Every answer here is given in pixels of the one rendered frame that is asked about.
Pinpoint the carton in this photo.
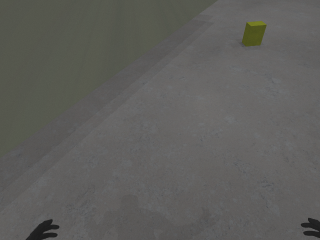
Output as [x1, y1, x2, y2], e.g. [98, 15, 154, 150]
[242, 21, 267, 47]

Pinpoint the left robot hand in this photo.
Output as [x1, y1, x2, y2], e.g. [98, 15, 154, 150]
[26, 219, 60, 240]

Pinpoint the right robot hand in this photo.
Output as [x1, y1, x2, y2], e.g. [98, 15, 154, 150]
[301, 218, 320, 238]

